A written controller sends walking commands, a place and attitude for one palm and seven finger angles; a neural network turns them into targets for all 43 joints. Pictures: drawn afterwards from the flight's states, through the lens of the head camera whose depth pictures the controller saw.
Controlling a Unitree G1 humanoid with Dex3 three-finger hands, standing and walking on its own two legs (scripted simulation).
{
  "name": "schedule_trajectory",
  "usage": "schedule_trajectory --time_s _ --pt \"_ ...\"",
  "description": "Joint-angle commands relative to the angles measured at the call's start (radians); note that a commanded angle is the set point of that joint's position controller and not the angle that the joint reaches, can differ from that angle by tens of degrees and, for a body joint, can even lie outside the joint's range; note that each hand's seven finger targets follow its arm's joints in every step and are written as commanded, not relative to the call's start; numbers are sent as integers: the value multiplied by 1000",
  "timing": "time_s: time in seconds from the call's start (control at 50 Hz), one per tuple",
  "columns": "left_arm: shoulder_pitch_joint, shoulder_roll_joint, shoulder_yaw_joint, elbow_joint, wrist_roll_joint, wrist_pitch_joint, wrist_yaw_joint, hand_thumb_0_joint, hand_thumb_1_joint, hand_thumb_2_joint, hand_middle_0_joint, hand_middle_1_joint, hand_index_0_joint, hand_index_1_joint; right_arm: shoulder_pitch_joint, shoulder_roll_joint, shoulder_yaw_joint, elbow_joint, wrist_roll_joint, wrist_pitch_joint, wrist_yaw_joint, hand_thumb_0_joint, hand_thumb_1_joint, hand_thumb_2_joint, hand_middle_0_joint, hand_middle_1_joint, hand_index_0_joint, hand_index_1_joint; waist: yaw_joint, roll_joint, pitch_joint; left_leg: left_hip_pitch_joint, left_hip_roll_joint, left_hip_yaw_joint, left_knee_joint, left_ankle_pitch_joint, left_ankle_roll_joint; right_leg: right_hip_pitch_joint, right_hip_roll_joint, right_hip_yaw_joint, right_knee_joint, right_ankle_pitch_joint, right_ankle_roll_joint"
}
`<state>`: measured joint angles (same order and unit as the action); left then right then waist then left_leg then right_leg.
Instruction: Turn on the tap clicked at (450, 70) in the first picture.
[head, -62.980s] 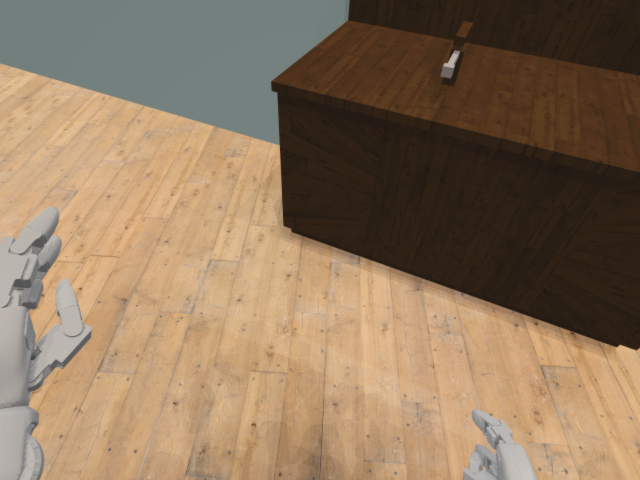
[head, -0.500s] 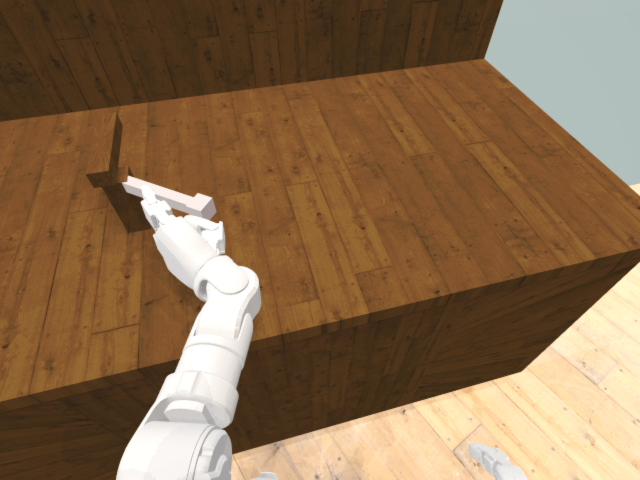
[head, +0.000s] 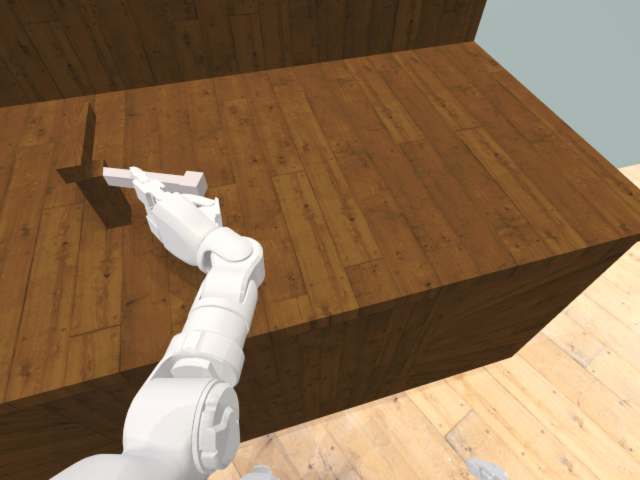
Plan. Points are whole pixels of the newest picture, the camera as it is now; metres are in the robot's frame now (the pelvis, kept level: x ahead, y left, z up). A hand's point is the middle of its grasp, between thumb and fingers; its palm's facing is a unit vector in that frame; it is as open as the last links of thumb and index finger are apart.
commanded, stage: push the lever round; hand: left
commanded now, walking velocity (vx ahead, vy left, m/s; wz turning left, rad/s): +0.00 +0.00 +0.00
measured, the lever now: (193, 186) +0.48 +0.17 +0.09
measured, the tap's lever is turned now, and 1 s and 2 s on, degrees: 65 79 79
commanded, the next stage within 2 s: lift the hand up off the lever in 0.24 s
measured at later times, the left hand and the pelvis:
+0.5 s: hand (223, 188) +0.48 +0.14 +0.09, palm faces +0.76 -0.63 -0.15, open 7.9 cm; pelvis +0.01 +0.00 +0.00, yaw +0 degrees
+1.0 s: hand (217, 188) +0.47 +0.14 +0.10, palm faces +0.75 -0.64 -0.15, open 7.8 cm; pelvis +0.02 +0.00 +0.01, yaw +0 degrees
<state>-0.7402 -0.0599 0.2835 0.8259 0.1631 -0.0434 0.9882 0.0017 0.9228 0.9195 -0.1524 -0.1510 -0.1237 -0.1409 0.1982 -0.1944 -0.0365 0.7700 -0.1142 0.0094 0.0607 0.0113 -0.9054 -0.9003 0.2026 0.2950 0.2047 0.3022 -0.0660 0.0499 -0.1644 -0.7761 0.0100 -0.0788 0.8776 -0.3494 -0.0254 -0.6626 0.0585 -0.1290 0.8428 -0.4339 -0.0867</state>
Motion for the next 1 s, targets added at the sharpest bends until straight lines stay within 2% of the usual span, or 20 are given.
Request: schedule_trajectory --time_s 0.0,0.04,0.08,0.1,0.2,0.28,0.32,0.36,0.42,0.44,0.48,0.52,0.56,0.58,0.6,0.72,0.78,0.84,0.9,0.98 --pt "-458 115 -20 -162 40 -53 1 0 900 900 -150 -150 -150 -150 -3 -127 -42 -99 -2 -36 -8 0 -900 -900 200 300 200 300 -34 -84 -342 227 -13 35 -39 201 46 114 -63 81 -161 318 70" --pt "-464 92 -36 -175 38 -57 0 0 900 900 -150 -150 -150 -150 6 -122 -42 -107 -3 -35 -2 0 -900 -900 200 300 200 300 -34 -80 -354 235 -14 39 -38 220 46 124 -63 80 -157 350 71" --pt "-473 104 -23 -162 41 -56 3 0 900 900 -150 -150 -150 -150 18 -125 -42 -103 -6 -34 -1 0 -900 -900 200 300 200 300 -42 -94 -360 228 -13 43 -31 225 47 128 -65 81 -156 374 77" --pt "-460 114 -11 -150 42 -55 2 0 900 900 -150 -150 -150 -150 18 -128 -45 -100 -6 -32 0 0 -900 -900 200 300 200 300 -33 -85 -357 226 -14 36 -36 232 44 125 -62 78 -151 368 72" --pt "-513 120 -5 -107 47 -52 7 0 900 900 -150 -150 -150 -150 32 -132 -45 -90 -7 -32 3 0 -900 -900 200 300 200 300 -51 -82 -326 215 -13 37 -38 208 46 98 -61 77 -158 334 73" --pt "-531 120 0 -85 48 -55 12 0 900 900 -150 -150 -150 -150 50 -129 -42 -90 -11 -32 6 0 -900 -900 200 300 200 300 -58 -96 -347 208 -16 43 -33 212 48 108 -63 80 -158 358 79" --pt "-562 132 9 -75 55 -59 15 0 900 900 -150 -150 -150 -150 58 -133 -45 -82 -11 -31 7 0 -900 -900 200 300 200 300 -60 -64 -347 219 -13 39 -36 222 46 90 -61 76 -150 343 74" --pt "-527 115 2 -98 51 -61 15 0 900 900 -150 -150 -150 -150 65 -129 -47 -95 -14 -32 14 0 -900 -900 200 300 200 300 -49 -62 -377 241 -14 45 -35 253 46 112 -56 74 -151 379 73" --pt "-530 122 3 -127 50 -59 12 0 900 900 -150 -150 -150 -150 71 -133 -50 -96 -13 -27 16 0 -900 -900 200 300 200 300 -53 -68 -397 258 -11 43 -35 291 45 132 -57 72 -145 427 75" --pt "-494 119 7 -130 45 -54 10 0 900 900 -150 -150 -150 -150 72 -131 -50 -103 -13 -27 18 0 -900 -900 200 300 200 300 -42 -67 -397 256 -14 46 -37 292 44 144 -56 71 -149 435 76" --pt "-506 117 -1 -140 43 -45 7 0 900 900 -150 -150 -150 -150 71 -133 -49 -102 -10 -25 19 0 -900 -900 200 300 200 300 -52 -85 -381 254 -11 46 -42 288 44 151 -58 71 -155 443 79" --pt "-507 122 0 -173 44 -43 9 0 900 900 -150 -150 -150 -150 70 -135 -52 -101 -9 -26 21 0 -900 -900 200 300 200 300 -44 -54 -392 278 -8 40 -47 310 41 146 -53 65 -149 427 71" --pt "-478 88 -26 -182 41 -36 5 0 900 900 -150 -150 -150 -150 67 -130 -51 -105 -12 -29 24 0 -900 -900 200 300 200 300 -44 -73 -380 289 -10 44 -48 316 43 151 -50 62 -159 438 72" --pt "-477 96 -21 -180 40 -30 4 0 900 900 -150 -150 -150 -150 66 -132 -49 -104 -13 -30 23 0 -900 -900 200 300 200 300 -48 -86 -374 280 -10 48 -47 312 44 162 -55 67 -163 465 78" --pt "-478 127 7 -198 41 -29 6 0 900 900 -150 -150 -150 -150 66 -137 -53 -101 -10 -29 22 0 -900 -900 200 300 200 300 -36 -75 -380 279 -10 41 -52 322 41 175 -55 64 -157 468 74" --pt "-443 81 -44 -275 42 -6 -1 0 900 900 -150 -150 -150 -150 48 -127 -52 -110 -7 -30 28 0 -900 -900 200 300 200 300 -29 -48 -374 329 -4 41 -58 369 35 178 -51 57 -157 480 67" --pt "-449 58 -70 -287 38 7 -5 0 900 900 -150 -150 -150 -150 37 -127 -51 -110 -6 -34 27 0 -900 -900 200 300 200 300 -35 -74 -356 336 -2 43 -64 358 36 181 -52 57 -169 479 68" --pt "-423 59 -69 -330 30 14 -6 0 900 900 -150 -150 -150 -150 27 -125 -51 -115 -3 -35 27 0 -900 -900 200 300 200 300 -15 -51 -383 361 -5 42 -69 388 31 204 -52 55 -166 493 64" --pt "-372 83 -45 -300 28 41 -11 0 900 900 -150 -150 -150 -150 15 -129 -48 -115 -1 -28 19 0 -900 -900 200 300 200 300 -9 -92 -352 329 -9 43 -78 370 32 231 -59 57 -174 517 68" --pt "-421 64 -70 -328 23 57 -9 0 900 900 -150 -150 -150 -150 -4 -122 -43 -117 5 -26 15 0 -900 -900 200 300 200 300 -18 -95 -331 340 -7 45 -89 349 34 225 -62 60 -190 494 69"
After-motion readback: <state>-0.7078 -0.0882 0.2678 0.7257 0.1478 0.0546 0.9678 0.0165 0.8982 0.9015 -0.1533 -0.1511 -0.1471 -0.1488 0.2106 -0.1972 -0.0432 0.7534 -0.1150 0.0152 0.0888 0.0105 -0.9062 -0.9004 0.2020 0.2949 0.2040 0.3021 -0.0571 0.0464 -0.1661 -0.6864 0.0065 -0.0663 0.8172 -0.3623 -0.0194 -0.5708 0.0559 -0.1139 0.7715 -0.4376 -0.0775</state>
